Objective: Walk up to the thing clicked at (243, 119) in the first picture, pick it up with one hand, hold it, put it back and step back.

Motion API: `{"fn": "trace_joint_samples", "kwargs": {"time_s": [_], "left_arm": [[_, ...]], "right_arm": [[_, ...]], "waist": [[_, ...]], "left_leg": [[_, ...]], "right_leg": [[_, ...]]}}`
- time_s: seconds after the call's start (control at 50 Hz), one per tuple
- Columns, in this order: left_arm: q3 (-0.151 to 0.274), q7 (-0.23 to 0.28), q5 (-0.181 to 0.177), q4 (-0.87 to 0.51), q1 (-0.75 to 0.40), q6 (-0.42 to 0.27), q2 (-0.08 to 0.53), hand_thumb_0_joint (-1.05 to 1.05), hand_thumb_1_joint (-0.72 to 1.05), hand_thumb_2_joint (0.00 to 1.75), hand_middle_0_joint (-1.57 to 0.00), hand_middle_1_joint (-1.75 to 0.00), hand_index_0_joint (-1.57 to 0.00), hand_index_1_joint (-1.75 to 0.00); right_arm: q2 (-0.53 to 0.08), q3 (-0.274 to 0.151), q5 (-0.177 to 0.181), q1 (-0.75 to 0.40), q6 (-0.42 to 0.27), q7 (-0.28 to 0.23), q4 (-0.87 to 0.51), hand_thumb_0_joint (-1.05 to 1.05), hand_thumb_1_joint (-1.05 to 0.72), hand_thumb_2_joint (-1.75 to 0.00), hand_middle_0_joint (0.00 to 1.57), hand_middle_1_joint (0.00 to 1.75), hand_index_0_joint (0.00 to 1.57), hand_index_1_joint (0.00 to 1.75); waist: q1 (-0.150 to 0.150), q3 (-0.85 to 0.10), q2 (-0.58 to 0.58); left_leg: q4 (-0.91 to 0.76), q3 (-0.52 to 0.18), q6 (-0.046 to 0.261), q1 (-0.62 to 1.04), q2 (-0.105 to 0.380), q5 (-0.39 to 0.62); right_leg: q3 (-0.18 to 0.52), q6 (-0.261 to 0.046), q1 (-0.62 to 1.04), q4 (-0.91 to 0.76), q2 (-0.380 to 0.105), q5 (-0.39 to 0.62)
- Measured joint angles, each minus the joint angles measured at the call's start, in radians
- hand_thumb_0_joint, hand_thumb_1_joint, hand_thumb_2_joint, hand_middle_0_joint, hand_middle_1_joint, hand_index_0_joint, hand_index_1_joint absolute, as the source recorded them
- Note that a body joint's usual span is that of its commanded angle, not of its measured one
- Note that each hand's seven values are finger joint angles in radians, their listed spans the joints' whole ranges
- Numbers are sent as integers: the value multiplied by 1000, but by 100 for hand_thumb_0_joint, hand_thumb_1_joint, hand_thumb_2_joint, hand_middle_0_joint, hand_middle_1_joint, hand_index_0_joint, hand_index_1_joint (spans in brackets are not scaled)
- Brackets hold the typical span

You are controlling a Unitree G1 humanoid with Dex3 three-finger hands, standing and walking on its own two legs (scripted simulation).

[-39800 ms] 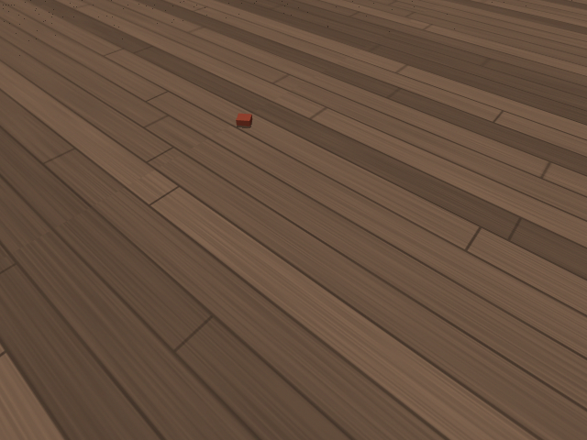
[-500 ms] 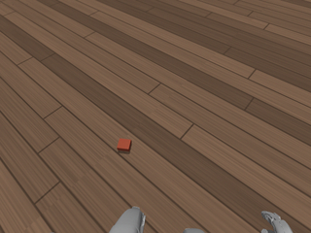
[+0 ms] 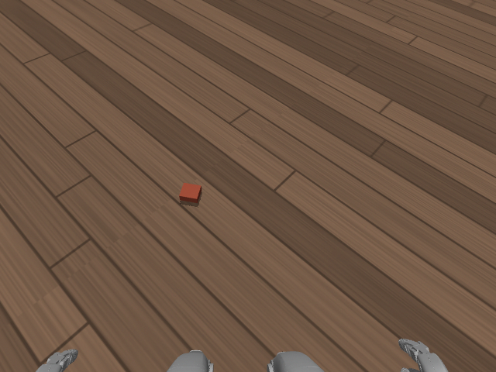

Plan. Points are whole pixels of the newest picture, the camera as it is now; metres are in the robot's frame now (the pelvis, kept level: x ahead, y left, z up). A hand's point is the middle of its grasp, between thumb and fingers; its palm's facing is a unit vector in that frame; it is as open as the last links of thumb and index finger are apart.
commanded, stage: step back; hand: left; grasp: from above
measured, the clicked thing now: (190, 192) +0.90 +0.25 -0.74
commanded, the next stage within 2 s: stand in 1.30 s
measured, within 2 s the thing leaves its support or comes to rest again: neither
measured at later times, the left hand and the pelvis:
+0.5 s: hand out of the picture -0.09 +0.27 -0.14, palm faces +0.09 -0.90 -0.43, open 7.4 cm; pelvis -0.15 -0.02 +0.00, yaw +4 degrees
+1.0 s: hand out of the picture -0.10 +0.26 -0.15, palm faces +0.08 -0.93 -0.35, open 7.4 cm; pelvis -0.14 -0.01 +0.00, yaw +3 degrees
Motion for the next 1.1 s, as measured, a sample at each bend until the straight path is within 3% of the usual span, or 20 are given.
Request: {"fn": "trace_joint_samples", "kwargs": {"time_s": [0.08, 0.12, 0.18, 0.22, 0.28, 0.34, 0.4, 0.46, 0.5, 0.54, 0.64, 0.68, 0.72, 0.76, 0.82, 0.86, 0.92, 0.98, 1.04, 1.1], "left_arm": [[-6, -7, 3, 28, 18, -12, 0, 1, 91, 89, -20, -30, -21, -30], [-7, -8, 12, 49, 20, -21, -21, 1, 91, 89, -20, -30, -21, -30], [-17, -16, 21, 53, 51, -22, -37, 1, 91, 89, -20, -30, -21, -30], [-22, -11, 23, 58, 65, -21, -46, 1, 91, 89, -20, -30, -21, -30], [-19, -5, 31, 57, 65, -25, -48, 1, 90, 89, -21, -30, -21, -30], [-12, -4, 36, 43, 51, -39, -39, 1, 90, 89, -21, -30, -21, -30], [-8, -9, 34, 32, 39, -51, -24, 1, 90, 89, -21, -30, -21, -30], [-7, -12, 27, 47, 32, -43, -1, 1, 90, 89, -21, -30, -21, -30], [-9, -13, 17, 80, 48, -34, -2, 1, 91, 89, -20, -30, -21, -30], [-9, -21, 9, 110, 60, -30, 3, 1, 91, 89, -20, -30, -21, -30], [-7, -35, 2, 155, 80, -51, 5, 1, 91, 89, -20, -30, -21, -30], [-7, -32, 8, 175, 77, -60, -13, 1, 91, 89, -20, -30, -21, -30], [-13, -30, 17, 182, 78, -72, -30, 1, 91, 89, -20, -30, -21, -30], [-19, -31, 21, 182, 78, -81, -43, 1, 91, 89, -20, -30, -21, -30], [-27, -28, 21, 180, 71, -90, -63, 1, 91, 89, -20, -30, -21, -30], [-32, -30, 20, 181, 64, -89, -66, 1, 91, 89, -21, -30, -21, -30], [-37, -29, 12, 188, 51, -74, -57, 1, 90, 89, -21, -30, -21, -30], [-37, -30, 3, 204, 43, -66, -43, 1, 91, 89, -20, -30, -21, -30], [-35, -25, -2, 219, 28, -78, -27, 1, 91, 89, -20, -30, -21, -30], [-37, -21, -5, 231, 7, -88, -23, 1, 91, 89, -20, -30, -21, -30]], "right_arm": [[-26, -1, 7, -38, 11, 6, -31, 0, -90, -90, 21, 30, 21, 30], [-50, -7, 16, -58, 23, 6, -26, 0, -90, -90, 20, 30, 21, 30], [-48, -19, 24, -42, 45, -8, 1, 0, -90, -90, 20, 30, 20, 30], [-51, -18, 31, -21, 45, -10, 11, 0, -91, -90, 20, 30, 20, 30], [-55, -17, 29, 19, 35, -8, 26, 0, -91, -90, 20, 30, 20, 30], [-52, -16, 19, 64, 33, 1, 57, 0, -91, -90, 20, 30, 20, 30], [-44, -17, 11, 94, 29, 13, 101, 0, -91, -90, 20, 30, 20, 30], [-16, -22, 4, 99, 8, 19, 143, 1, -91, -90, 20, 30, 20, 30], [-5, -16, -1, 109, -4, 26, 153, 1, -91, -90, 20, 30, 20, 30], [9, -7, -4, 113, -18, 27, 159, 1, -91, -90, 20, 30, 20, 30], [24, 2, -7, 94, -29, 32, 158, 1, -90, -90, 20, 30, 20, 30], [16, -1, -3, 77, -21, 32, 155, 1, -90, -90, 20, 30, 21, 30], [10, -4, 4, 70, -12, 28, 157, 1, -90, -90, 20, 30, 20, 30], [5, -7, 8, 65, -10, 26, 161, 0, -90, -90, 20, 30, 20, 30], [-13, -12, 12, 62, -22, 26, 166, 0, -90, -90, 20, 30, 20, 30], [-21, -15, 11, 63, -31, 26, 172, 0, -91, -90, 20, 30, 20, 30], [-15, -23, 0, 60, -41, 23, 186, 0, -91, -90, 20, 30, 20, 30], [3, -14, -2, 54, -42, 25, 197, 0, -91, -90, 20, 30, 20, 30], [23, -2, 2, 39, -42, 27, 208, 0, -91, -90, 20, 30, 20, 30], [35, 6, 13, 22, -42, 23, 214, 0, -90, -90, 20, 30, 20, 30]], "waist": [[11, 0, 18], [6, 6, 69], [23, -16, 60], [27, -29, 54], [21, -41, 57], [17, -52, 61], [16, -65, 56], [21, -59, 4], [9, -88, 3], [-4, -104, 0], [-3, -117, -8], [-3, -108, 24], [0, -116, 46], [12, -122, 45], [20, -121, 50], [21, -122, 47], [19, -120, 20], [12, -127, 8], [11, -116, 4], [5, -112, 13]], "left_leg": [[41, 12, -29, -73, 27, 30], [82, -22, -32, -113, 49, 28], [301, -111, -30, -176, -62, -213], [458, -143, -28, -194, -123, -238], [547, -138, -38, -160, -141, -230], [428, -102, -44, -62, -103, -257], [199, -54, -33, 58, -62, -306], [-2, -8, -18, 152, -80, -133], [-3, -9, -2, 145, -74, -124], [-23, -13, 2, 151, -63, -111], [-33, 1, -19, 157, -38, -99], [5, -7, -27, 149, -9, -120], [59, -41, -19, 125, -7, -196], [128, -59, -16, 91, -33, -248], [141, -53, -10, 63, -39, -252], [62, -35, -8, 77, -32, -211], [-26, -11, -16, 107, -50, -58], [-31, -1, -11, 116, -48, -77], [-38, 2, -18, 135, -33, -89], [-52, -2, -24, 151, -23, -91]], "right_leg": [[-57, -14, 138, -323, -49, 90], [-88, -26, 164, -400, -24, 109], [-80, -43, 116, -360, -51, 130], [-74, -42, 105, -377, -72, 161], [-87, -42, 83, -397, -90, 197], [-117, -43, 64, -399, -103, 217], [-147, -40, 42, -382, -121, 222], [-127, -29, 25, -343, -156, 209], [-98, -31, 11, -305, -126, 99], [-69, -35, 3, -252, -94, 78], [-87, -36, 86, -396, -88, 126], [-103, -35, 125, -473, -61, 250], [-117, -39, 129, -486, -46, 274], [-116, -50, 123, -484, -52, 264], [-119, -41, 123, -496, -68, 269], [-120, -28, 119, -489, -81, 263], [-101, -15, 105, -447, -108, 231], [-79, -34, 104, -433, -95, 159], [-83, -19, 141, -498, -86, 257], [-87, -6, 165, -529, -77, 252]]}}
